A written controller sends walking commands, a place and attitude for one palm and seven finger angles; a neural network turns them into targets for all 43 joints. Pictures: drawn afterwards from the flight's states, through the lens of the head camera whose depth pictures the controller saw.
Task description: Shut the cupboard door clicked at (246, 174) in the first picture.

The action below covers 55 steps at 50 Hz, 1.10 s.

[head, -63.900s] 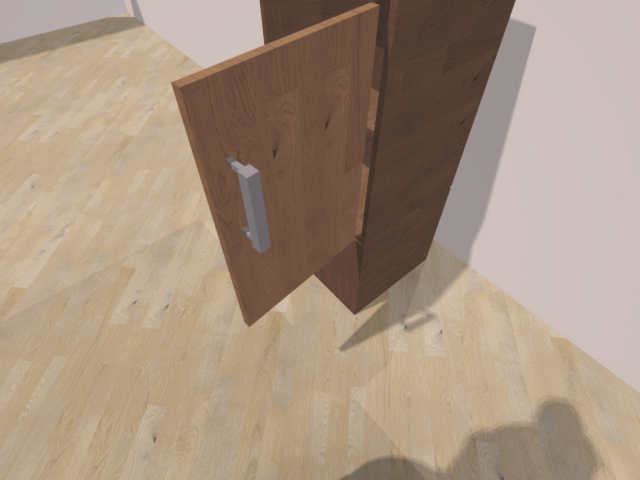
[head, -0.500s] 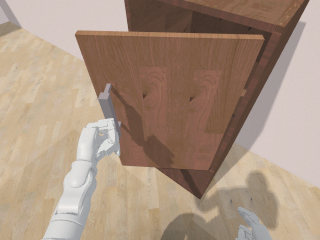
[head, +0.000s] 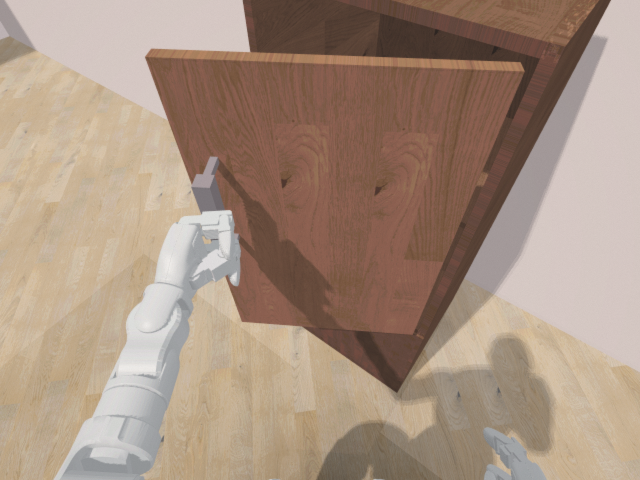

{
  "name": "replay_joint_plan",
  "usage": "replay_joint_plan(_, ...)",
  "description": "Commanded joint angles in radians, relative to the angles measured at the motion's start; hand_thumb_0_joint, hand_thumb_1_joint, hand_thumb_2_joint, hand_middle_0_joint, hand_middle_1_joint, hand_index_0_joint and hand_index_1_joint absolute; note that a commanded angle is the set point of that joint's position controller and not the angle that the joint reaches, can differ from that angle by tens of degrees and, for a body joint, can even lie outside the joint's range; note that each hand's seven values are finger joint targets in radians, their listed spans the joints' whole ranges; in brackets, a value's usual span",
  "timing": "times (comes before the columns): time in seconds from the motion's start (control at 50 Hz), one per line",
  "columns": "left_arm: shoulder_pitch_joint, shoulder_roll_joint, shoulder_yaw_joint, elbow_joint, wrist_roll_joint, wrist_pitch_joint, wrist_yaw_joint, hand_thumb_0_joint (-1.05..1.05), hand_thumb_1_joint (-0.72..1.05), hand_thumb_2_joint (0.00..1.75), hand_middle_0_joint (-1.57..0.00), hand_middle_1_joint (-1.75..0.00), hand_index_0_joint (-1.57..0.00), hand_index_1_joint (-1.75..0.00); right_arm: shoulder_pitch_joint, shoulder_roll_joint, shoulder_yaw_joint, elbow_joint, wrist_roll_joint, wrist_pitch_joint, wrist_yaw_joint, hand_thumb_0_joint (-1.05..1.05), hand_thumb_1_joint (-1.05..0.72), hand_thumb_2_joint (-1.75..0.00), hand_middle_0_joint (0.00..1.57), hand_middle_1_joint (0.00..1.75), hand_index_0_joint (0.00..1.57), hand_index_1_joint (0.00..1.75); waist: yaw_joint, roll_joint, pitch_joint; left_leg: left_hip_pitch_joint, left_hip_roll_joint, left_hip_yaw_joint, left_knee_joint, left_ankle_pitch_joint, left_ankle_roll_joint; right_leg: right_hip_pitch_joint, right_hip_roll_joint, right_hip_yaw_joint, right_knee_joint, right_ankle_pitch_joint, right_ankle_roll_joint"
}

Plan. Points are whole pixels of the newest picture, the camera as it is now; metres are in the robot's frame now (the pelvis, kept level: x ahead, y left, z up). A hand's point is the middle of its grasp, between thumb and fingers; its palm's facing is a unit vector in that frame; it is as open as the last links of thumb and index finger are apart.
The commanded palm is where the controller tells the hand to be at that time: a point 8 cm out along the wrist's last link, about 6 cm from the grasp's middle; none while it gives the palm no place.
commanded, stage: push the door shut along its arc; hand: left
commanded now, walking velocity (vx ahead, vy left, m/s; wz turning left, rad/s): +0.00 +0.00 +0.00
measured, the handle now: (221, 216) +0.44 +0.15 +0.07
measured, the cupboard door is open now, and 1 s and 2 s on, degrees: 32 14 0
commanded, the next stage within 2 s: pull the fist back off the door in 1.44 s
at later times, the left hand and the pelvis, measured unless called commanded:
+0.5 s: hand (257, 223) +0.43 +0.10 +0.08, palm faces -0.27 -0.96 -0.04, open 3.1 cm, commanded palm +0.43 +0.14 +0.08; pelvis -0.02 +0.01 -0.01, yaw +1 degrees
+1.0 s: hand (298, 190) +0.49 +0.05 +0.08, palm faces -0.39 -0.92 -0.02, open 3.0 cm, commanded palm +0.49 +0.10 +0.08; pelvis -0.01 +0.01 -0.02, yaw -2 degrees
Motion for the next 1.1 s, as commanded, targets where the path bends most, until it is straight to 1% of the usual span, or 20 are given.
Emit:
replay_joint_plan(0.0,-0.498,0.087,-0.001,-0.17,-0.004,-0.088,-0.025,0.0,0.9,0.9,-1.3,-1.5,-1.3,-1.5,-0.007,-0.132,-0.045,-0.113,0.006,-0.049,-0.012,0.0,-0.9,-0.9,0.2,0.3,0.2,0.3,-0.057,-0.043,-0.285,0.107,0.022,-0.062,-0.088,0.2,-0.007,0.111,-0.038,0.095,-0.112,0.267,0.044)
replay_joint_plan(0.04,-0.547,0.112,0.019,-0.112,-0.004,-0.093,-0.034,0.0,0.9,0.9,-1.3,-1.5,-1.3,-1.5,0.001,-0.138,-0.047,-0.097,0.006,-0.048,-0.013,0.0,-0.9,-0.9,0.2,0.3,0.2,0.3,-0.063,-0.045,-0.278,0.1,0.021,-0.067,-0.083,0.169,-0.006,0.085,-0.036,0.097,-0.116,0.229,0.043)
replay_joint_plan(0.06,-0.594,0.101,-0.003,-0.09,0.0,-0.098,-0.041,0.0,0.9,0.9,-1.3,-1.5,-1.3,-1.5,0.005,-0.139,-0.044,-0.091,0.007,-0.046,-0.014,0.0,-0.9,-0.9,0.2,0.3,0.2,0.3,-0.075,-0.045,-0.27,0.094,0.02,-0.071,-0.087,0.152,-0.007,0.073,-0.036,0.093,-0.116,0.207,0.042)
replay_joint_plan(0.14,-0.677,0.091,-0.014,-0.003,-0.005,-0.108,-0.067,0.0,0.9,0.9,-1.3,-1.5,-1.3,-1.5,0.023,-0.148,-0.049,-0.077,0.007,-0.046,-0.014,0.0,-0.9,-0.9,0.2,0.3,0.2,0.3,-0.082,-0.034,-0.311,0.112,0.018,-0.082,-0.08,0.146,-0.006,0.043,-0.032,0.086,-0.106,0.191,0.038)
replay_joint_plan(0.18,-0.755,0.09,-0.028,0.044,-0.005,-0.113,-0.08,0.0,0.9,0.9,-1.3,-1.5,-1.3,-1.5,0.035,-0.154,-0.049,-0.066,0.008,-0.044,-0.017,0.0,-0.9,-0.9,0.2,0.3,0.2,0.3,-0.101,-0.022,-0.306,0.121,0.02,-0.089,-0.075,0.139,-0.005,0.006,-0.03,0.079,-0.099,0.176,0.036)
replay_joint_plan(0.26,-0.833,0.057,-0.051,0.119,-0.008,-0.131,-0.097,0.0,0.9,0.9,-1.3,-1.5,-1.3,-1.5,0.054,-0.16,-0.051,-0.055,0.007,-0.048,-0.01,0.0,-0.9,-0.9,0.2,0.3,0.2,0.3,-0.109,-0.004,-0.329,0.145,0.023,-0.111,-0.076,0.134,-0.012,-0.051,-0.023,0.062,-0.082,0.149,0.029)
replay_joint_plan(0.38,-0.962,0.085,-0.031,0.238,0.007,-0.158,-0.094,0.0,0.9,0.9,-1.3,-1.5,-1.3,-1.5,0.095,-0.175,-0.055,-0.026,-0.001,-0.045,-0.009,0.0,-0.9,-0.9,0.2,0.3,0.2,0.3,-0.127,-0.011,-0.331,0.133,0.028,-0.129,-0.066,0.124,-0.014,-0.112,-0.018,0.053,-0.057,0.123,0.025)
replay_joint_plan(0.46,-1.038,0.065,-0.049,0.286,0.021,-0.168,-0.092,0.0,0.9,0.9,-1.3,-1.5,-1.3,-1.5,0.118,-0.177,-0.056,-0.013,-0.005,-0.044,0.0,0.0,-0.9,-0.9,0.2,0.3,0.2,0.3,-0.147,0.013,-0.361,0.15,0.033,-0.146,-0.052,0.135,-0.019,-0.164,-0.015,0.051,-0.037,0.122,0.025)
replay_joint_plan(0.58,-1.099,0.211,0.083,0.371,0.021,-0.158,-0.098,0.0,0.9,0.9,-1.3,-1.5,-1.3,-1.5,0.161,-0.19,-0.053,-0.008,-0.012,-0.032,-0.005,0.0,-0.9,-0.9,0.2,0.3,0.2,0.3,-0.144,-0.034,-0.413,0.057,0.023,-0.121,-0.025,0.164,-0.004,-0.081,-0.012,0.068,-0.024,0.172,0.028)
replay_joint_plan(0.6,-1.092,0.208,0.075,0.376,0.028,-0.162,-0.106,0.0,0.9,0.9,-1.3,-1.5,-1.3,-1.5,0.162,-0.187,-0.052,-0.01,-0.011,-0.03,-0.003,0.0,-0.9,-0.9,0.2,0.3,0.2,0.3,-0.141,-0.009,-0.426,0.063,0.027,-0.122,-0.021,0.176,-0.009,-0.089,-0.013,0.07,-0.018,0.181,0.028)
replay_joint_plan(0.64,-1.128,0.16,0.029,0.377,0.034,-0.166,-0.117,0.0,0.9,0.9,-1.3,-1.5,-1.3,-1.5,0.172,-0.184,-0.055,-0.005,-0.012,-0.027,0.001,0.0,-0.9,-0.9,0.2,0.3,0.2,0.3,-0.162,0.025,-0.424,0.091,0.033,-0.127,-0.008,0.197,-0.011,-0.141,-0.011,0.066,-0.011,0.189,0.029)
replay_joint_plan(0.68,-1.12,0.22,0.086,0.399,0.035,-0.167,-0.118,0.0,0.9,0.9,-1.3,-1.5,-1.3,-1.5,0.195,-0.194,-0.061,-0.002,-0.015,-0.023,0.001,0.0,-0.9,-0.9,0.2,0.3,0.2,0.3,-0.154,0.009,-0.447,0.094,0.034,-0.13,0.004,0.235,-0.01,-0.132,-0.006,0.063,0.0,0.211,0.026)
replay_joint_plan(0.74,-1.113,0.219,0.088,0.408,0.03,-0.153,-0.133,0.0,0.9,0.9,-1.3,-1.5,-1.3,-1.5,0.203,-0.192,-0.059,-0.01,-0.016,-0.014,0.007,0.0,-0.9,-0.9,0.2,0.3,0.2,0.3,-0.152,0.003,-0.459,0.077,0.035,-0.121,0.009,0.24,-0.01,-0.115,-0.006,0.068,-0.002,0.229,0.029)
replay_joint_plan(0.8,-1.119,0.281,0.141,0.433,0.039,-0.141,-0.13,0.0,0.9,0.9,-1.3,-1.5,-1.3,-1.5,0.219,-0.196,-0.059,-0.008,-0.019,-0.002,0.006,0.0,-0.9,-0.9,0.2,0.3,0.2,0.3,-0.151,0.0,-0.457,0.043,0.034,-0.111,0.023,0.26,-0.007,-0.101,-0.005,0.073,0.004,0.258,0.031)
replay_joint_plan(0.84,-1.134,0.265,0.123,0.43,0.046,-0.136,-0.133,0.0,0.9,0.9,-1.3,-1.5,-1.3,-1.5,0.227,-0.192,-0.059,-0.016,-0.021,0.005,0.01,0.0,-0.9,-0.9,0.2,0.3,0.2,0.3,-0.157,0.003,-0.457,0.017,0.03,-0.1,0.028,0.266,-0.004,-0.084,-0.004,0.08,0.006,0.281,0.034)
replay_joint_plan(0.86,-1.126,0.287,0.147,0.434,0.049,-0.135,-0.131,0.0,0.9,0.9,-1.3,-1.5,-1.3,-1.5,0.233,-0.193,-0.061,-0.014,-0.023,0.008,0.011,0.0,-0.9,-0.9,0.2,0.3,0.2,0.3,-0.149,0.002,-0.472,0.013,0.03,-0.098,0.032,0.274,-0.004,-0.068,-0.005,0.082,0.007,0.293,0.034)
replay_joint_plan(0.94,-1.168,0.258,0.112,0.449,0.051,-0.129,-0.151,0.0,0.9,0.9,-1.3,-1.5,-1.3,-1.5,0.244,-0.191,-0.063,-0.01,-0.02,0.018,0.01,0.0,-0.9,-0.9,0.2,0.3,0.2,0.3,-0.179,-0.023,-0.462,0.004,0.031,-0.093,0.048,0.278,0.002,-0.085,-0.001,0.085,0.004,0.311,0.04)
replay_joint_plan(1.0,-1.248,0.235,0.076,0.44,0.049,-0.127,-0.164,0.0,0.9,0.9,-1.3,-1.5,-1.3,-1.5,0.244,-0.191,-0.062,0.001,-0.021,0.017,0.006,0.0,-0.9,-0.9,0.2,0.3,0.2,0.3,-0.197,0.023,-0.476,0.016,0.027,-0.094,0.062,0.272,0.005,-0.113,-0.001,0.09,0.005,0.301,0.04)
replay_joint_plan(1.06,-1.275,0.258,0.086,0.467,0.045,-0.11,-0.177,0.0,0.9,0.9,-1.3,-1.5,-1.3,-1.5,0.25,-0.196,-0.062,0.015,-0.02,0.016,0.001,0.0,-0.9,-0.9,0.2,0.3,0.2,0.3,-0.213,-0.005,-0.472,-0.012,0.026,-0.094,0.071,0.236,0.011,-0.11,-0.001,0.096,-0.006,0.276,0.042)
replay_joint_plan(1.08,-1.308,0.234,0.062,0.469,0.038,-0.108,-0.183,0.0,0.9,0.9,-1.3,-1.5,-1.3,-1.5,0.252,-0.195,-0.058,0.015,-0.019,0.013,-0.004,0.0,-0.9,-0.9,0.2,0.3,0.2,0.3,-0.226,0.013,-0.463,-0.008,0.023,-0.094,0.076,0.247,0.016,-0.129,0.0,0.09,0.001,0.279,0.04)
